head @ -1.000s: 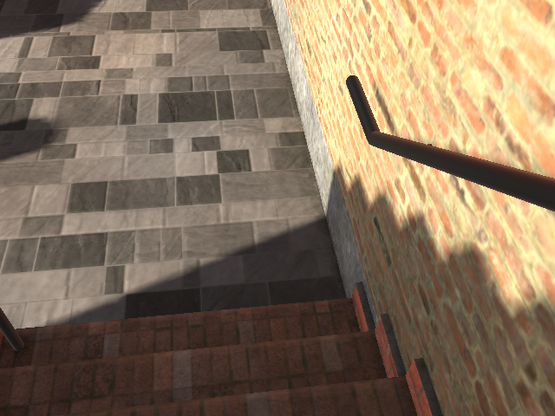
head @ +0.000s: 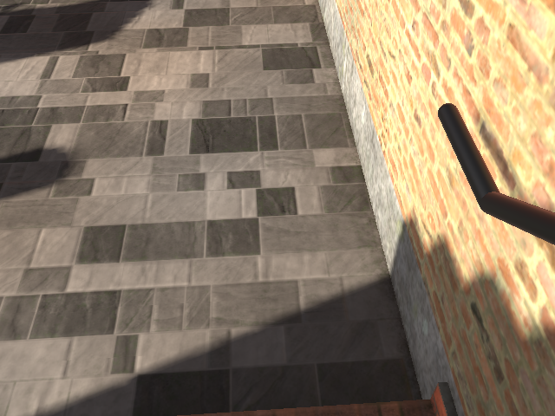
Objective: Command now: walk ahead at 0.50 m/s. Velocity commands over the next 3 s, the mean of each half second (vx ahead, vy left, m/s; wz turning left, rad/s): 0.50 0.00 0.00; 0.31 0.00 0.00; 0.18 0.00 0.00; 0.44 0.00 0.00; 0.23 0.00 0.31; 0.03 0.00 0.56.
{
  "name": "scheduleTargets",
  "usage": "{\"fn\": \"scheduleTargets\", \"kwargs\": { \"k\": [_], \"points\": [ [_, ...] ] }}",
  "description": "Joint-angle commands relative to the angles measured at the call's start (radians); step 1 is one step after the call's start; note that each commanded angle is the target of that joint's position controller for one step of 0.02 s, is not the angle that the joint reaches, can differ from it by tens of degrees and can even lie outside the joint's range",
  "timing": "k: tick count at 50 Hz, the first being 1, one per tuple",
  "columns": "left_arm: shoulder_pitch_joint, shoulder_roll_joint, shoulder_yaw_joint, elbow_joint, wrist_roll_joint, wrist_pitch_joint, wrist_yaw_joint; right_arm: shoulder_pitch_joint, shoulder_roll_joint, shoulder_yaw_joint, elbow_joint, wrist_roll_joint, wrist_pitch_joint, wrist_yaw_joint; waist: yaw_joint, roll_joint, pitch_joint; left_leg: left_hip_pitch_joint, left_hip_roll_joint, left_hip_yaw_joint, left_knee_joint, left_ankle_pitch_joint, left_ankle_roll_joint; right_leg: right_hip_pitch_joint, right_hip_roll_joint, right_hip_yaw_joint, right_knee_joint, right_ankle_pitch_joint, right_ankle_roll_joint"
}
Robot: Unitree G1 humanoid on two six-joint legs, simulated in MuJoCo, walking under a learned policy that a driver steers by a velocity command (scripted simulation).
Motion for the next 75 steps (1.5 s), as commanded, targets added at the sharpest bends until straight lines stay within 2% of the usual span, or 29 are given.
{"fn": "scheduleTargets", "kwargs": {
  "k": [1, 2, 3, 5, 6, 9, 10, 12, 15, 18, 21, 23, 25, 26, 28, 29, 31, 35, 37, 40, 47, 49, 51, 54, 55, 58, 65, 71, 75],
  "points": [
    [-0.098, 0.125, 0.029, -0.020, -0.005, -0.016, 0.005, 0.475, -0.112, -0.054, 0.135, -0.013, -0.024, -0.006, -0.278, -0.014, 0.059, 0.433, 0.054, 0.048, -0.345, 0.214, 0.105, -0.208, 0.001, 0.125, 0.492, 0.754, -0.093],
    [0.058, 0.040, 0.022, -0.021, 0.008, -0.038, -0.016, 0.562, -0.112, -0.024, 0.227, -0.039, -0.036, 0.004, -0.204, 0.372, -0.006, 0.811, 0.182, -0.059, 0.097, 0.674, 0.173, -0.715, 0.164, 0.143, 0.946, 0.013, -0.053],
    [0.109, 0.093, 0.021, -0.055, -0.007, -0.062, -0.034, 0.545, -0.082, 0.000, 0.218, 0.001, -0.030, 0.011, -0.145, 0.429, -0.079, 0.836, 0.212, -0.144, 0.176, 0.740, 0.173, -0.847, 0.101, 0.185, 0.982, 0.068, -0.048],
    [-0.024, 0.082, 0.024, -0.089, -0.007, -0.060, -0.028, 0.447, -0.058, -0.001, 0.208, 0.022, -0.034, 0.023, -0.120, 0.075, -0.067, 0.648, 0.218, -0.197, 0.075, 0.196, 0.216, -0.897, 0.013, 0.132, 0.752, 0.306, -0.067],
    [-0.056, 0.050, 0.011, -0.149, -0.005, -0.046, -0.024, 0.379, -0.144, -0.022, 0.222, 0.007, -0.022, 0.018, -0.054, 0.096, -0.089, 0.499, 0.299, -0.459, -0.040, -0.193, 0.317, -0.878, -0.061, 0.058, 0.694, 0.367, -0.073],
    [-0.219, 0.134, 0.039, -0.172, 0.007, -0.003, -0.015, 0.146, -0.033, 0.027, 0.123, -0.045, -0.050, -0.029, -0.005, -0.101, 0.097, 0.034, 0.204, -0.324, -0.066, -0.202, 0.232, -0.671, -0.124, 0.160, 0.061, 0.745, -0.029],
    [-0.237, 0.104, 0.038, -0.191, 0.047, 0.001, -0.009, 0.119, -0.073, 0.017, 0.130, -0.038, -0.042, -0.059, 0.006, -0.037, 0.079, -0.028, 0.145, -0.265, -0.067, -0.141, 0.219, -0.531, -0.118, 0.108, -0.132, 0.820, 0.003],
    [-0.147, 0.071, 0.026, -0.151, 0.045, 0.001, -0.038, 0.128, -0.142, 0.001, 0.146, -0.031, -0.030, -0.074, 0.045, 0.083, -0.003, -0.115, 0.109, -0.170, -0.009, -0.021, 0.211, -0.240, -0.065, 0.027, -0.118, 0.983, 0.020],
    [-0.418, 0.112, 0.026, -0.240, 0.036, -0.022, -0.070, 0.350, -0.010, 0.019, 0.200, 0.017, -0.056, -0.103, -0.114, -0.004, 0.088, 0.278, 0.109, -0.291, 0.142, -0.454, 0.206, -0.690, -0.117, 0.144, -0.437, 1.208, -0.025],
    [-0.522, 0.051, 0.002, -0.310, 0.047, -0.025, -0.113, 0.317, -0.048, 0.007, 0.191, -0.002, -0.022, -0.122, -0.168, -0.056, 0.117, -0.046, 0.019, -0.131, 0.169, -0.652, 0.181, -0.204, -0.039, 0.012, -0.765, 1.479, 0.002],
    [-0.443, 0.113, 0.019, -0.352, 0.002, 0.000, -0.115, 0.308, 0.001, 0.016, 0.178, 0.010, -0.005, -0.107, -0.153, 0.005, 0.162, 0.062, 0.021, -0.210, 0.287, -0.552, 0.189, -0.211, -0.066, 0.032, -0.859, 1.268, -0.012],
    [-0.155, 0.180, 0.047, -0.243, 0.004, -0.002, -0.101, 0.189, -0.049, -0.004, 0.184, 0.007, 0.000, -0.090, 0.010, 0.061, 0.090, 0.113, 0.035, -0.231, 0.568, -0.413, 0.161, -0.030, -0.125, 0.061, -0.825, 1.322, -0.055],
    [0.111, 0.185, 0.059, -0.148, 0.039, 0.007, -0.082, 0.248, -0.025, -0.012, 0.221, 0.027, -0.020, -0.069, 0.121, -0.160, 0.000, -0.074, -0.142, -0.090, 1.107, -0.433, 0.073, 0.410, -0.121, -0.039, -0.911, 1.414, -0.102],
    [0.247, 0.203, 0.053, -0.087, 0.056, -0.001, -0.093, 0.356, 0.075, 0.004, 0.233, 0.033, -0.041, -0.057, 0.109, -0.393, -0.075, -0.465, -0.256, -0.099, 1.526, -1.275, 0.020, 0.757, -0.269, 0.116, -0.585, 1.667, -0.223],
    [0.163, 0.185, 0.046, -0.085, 0.000, 0.010, -0.104, 0.388, 0.018, -0.004, 0.159, 0.039, -0.040, -0.073, 0.010, -0.271, -0.077, -0.568, -0.166, -0.070, 1.416, -1.167, -0.019, 0.584, -0.315, 0.318, -0.693, 1.221, -0.315],
    [0.096, 0.304, 0.084, -0.032, -0.017, 0.016, -0.098, 0.299, 0.053, 0.015, 0.075, 0.074, -0.043, -0.080, -0.050, -0.286, -0.029, -0.675, -0.090, -0.007, 1.353, -1.058, -0.014, 0.474, -0.433, 0.592, -0.851, 0.672, -0.427],
    [-0.099, 0.152, 0.039, -0.082, 0.026, -0.012, -0.088, 0.188, 0.002, -0.002, 0.050, 0.075, -0.006, -0.106, -0.098, -0.070, 0.135, -0.636, 0.014, -0.124, 1.075, -0.726, 0.008, 0.084, -0.420, 0.656, -0.895, 0.336, -0.353],
    [-0.141, 0.179, 0.019, -0.055, 0.079, -0.049, -0.016, 0.247, 0.068, 0.005, 0.067, -0.047, 0.005, -0.097, -0.171, -0.119, 0.061, -0.152, 0.012, -0.041, 0.712, -0.235, -0.066, -0.314, -0.257, 0.310, -0.778, 1.165, -0.284],
    [-0.056, 0.155, 0.018, -0.014, 0.027, -0.056, -0.008, 0.187, -0.007, -0.015, 0.019, -0.009, -0.005, -0.080, -0.141, -0.142, 0.043, -0.284, 0.018, -0.096, 0.588, -0.093, -0.063, -0.154, -0.234, 0.257, -0.664, 1.127, -0.259],
    [0.009, 0.063, -0.016, 0.002, -0.017, -0.047, 0.019, 0.033, 0.017, 0.004, -0.030, -0.055, 0.001, -0.045, -0.072, -0.154, 0.053, -0.188, -0.017, -0.063, 0.152, 0.268, -0.050, -0.154, -0.129, 0.136, -0.541, 0.820, -0.186],
    [-0.035, 0.087, -0.002, -0.044, 0.021, 0.020, 0.015, 0.016, -0.013, -0.010, -0.034, 0.002, 0.007, 0.004, -0.037, -0.205, 0.104, 0.143, -0.047, 0.028, -0.113, 0.135, -0.050, -0.215, -0.142, 0.206, -0.287, 0.746, -0.181],
    [0.003, 0.069, -0.008, -0.026, 0.020, 0.028, 0.015, 0.312, -0.051, -0.040, 0.100, 0.007, 0.000, -0.002, -0.130, -0.055, 0.066, 0.366, -0.001, 0.075, -0.415, 0.304, -0.028, -0.162, -0.038, 0.114, 0.065, 0.683, -0.098],
    [0.184, 0.021, -0.015, -0.020, -0.003, -0.006, -0.030, 0.407, -0.070, -0.005, 0.190, -0.035, -0.013, 0.001, -0.088, 0.297, -0.157, 0.944, 0.255, -0.110, 0.096, 1.098, 0.164, -0.694, 0.100, 0.132, 0.780, -0.114, 0.044],
    [-0.059, 0.042, -0.021, -0.095, -0.022, 0.011, 0.001, 0.229, -0.037, 0.030, 0.147, -0.029, -0.011, -0.002, -0.106, -0.020, -0.230, 0.668, 0.307, -0.171, -0.014, 0.674, 0.263, -0.686, -0.015, 0.170, 0.768, 0.116, 0.055],
    [-0.066, -0.010, -0.043, -0.134, -0.008, 0.048, 0.011, 0.109, -0.086, 0.038, 0.139, -0.047, 0.006, -0.006, -0.009, -0.044, -0.197, 0.458, 0.377, -0.265, -0.087, 0.446, 0.340, -0.586, -0.058, 0.147, 0.725, 0.202, 0.075],
    [-0.151, 0.070, -0.003, -0.151, -0.017, 0.103, 0.033, 0.065, -0.046, 0.062, 0.098, -0.072, 0.031, -0.019, -0.023, -0.048, -0.010, 0.137, 0.238, -0.196, -0.150, 0.102, 0.264, -0.502, -0.017, 0.153, 0.602, 0.458, 0.065],
    [-0.260, 0.005, 0.007, -0.215, 0.015, 0.069, -0.008, 0.303, 0.075, 0.079, 0.191, -0.024, 0.028, -0.080, -0.074, 0.049, 0.069, 0.269, 0.165, -0.300, -0.162, -0.699, 0.226, -0.776, -0.091, 0.178, 0.297, 0.702, 0.051],
    [-0.252, 0.049, 0.015, -0.197, -0.006, 0.025, -0.054, 0.176, -0.148, -0.019, 0.143, 0.002, 0.018, -0.086, -0.056, 0.177, 0.107, -0.093, 0.141, -0.221, -0.277, -0.906, 0.228, -0.088, -0.054, -0.020, -0.336, 0.705, 0.034],
    [0.034, 0.067, 0.034, -0.095, 0.007, 0.013, -0.032, 0.153, 0.013, 0.005, 0.108, 0.015, 0.031, -0.080, 0.045, -0.103, 0.115, -0.261, 0.036, -0.167, 0.127, -0.986, 0.135, 0.216, -0.086, 0.058, -0.697, 0.332, -0.095]
  ]
}}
